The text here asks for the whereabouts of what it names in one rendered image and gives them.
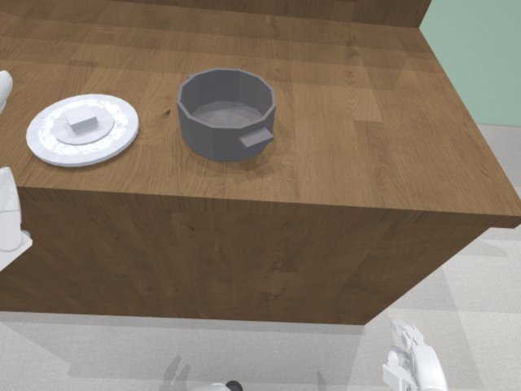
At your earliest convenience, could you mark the table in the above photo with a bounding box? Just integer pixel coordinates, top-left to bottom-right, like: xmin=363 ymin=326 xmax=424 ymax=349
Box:
xmin=0 ymin=0 xmax=521 ymax=325

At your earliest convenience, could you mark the pot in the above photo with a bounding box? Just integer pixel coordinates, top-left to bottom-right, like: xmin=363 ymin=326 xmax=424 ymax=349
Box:
xmin=177 ymin=68 xmax=276 ymax=162

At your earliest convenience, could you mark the robot left hand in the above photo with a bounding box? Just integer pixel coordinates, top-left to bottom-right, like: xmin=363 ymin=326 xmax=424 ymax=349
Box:
xmin=0 ymin=71 xmax=33 ymax=271

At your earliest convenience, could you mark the robot right hand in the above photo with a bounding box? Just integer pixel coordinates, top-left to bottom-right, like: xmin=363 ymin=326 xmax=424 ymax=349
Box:
xmin=383 ymin=317 xmax=448 ymax=391

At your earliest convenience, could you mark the lid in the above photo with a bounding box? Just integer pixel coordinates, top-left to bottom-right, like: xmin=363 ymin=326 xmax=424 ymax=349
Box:
xmin=26 ymin=94 xmax=139 ymax=167

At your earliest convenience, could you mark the knob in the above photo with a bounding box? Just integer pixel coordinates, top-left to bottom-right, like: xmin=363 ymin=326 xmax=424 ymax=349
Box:
xmin=63 ymin=104 xmax=98 ymax=132

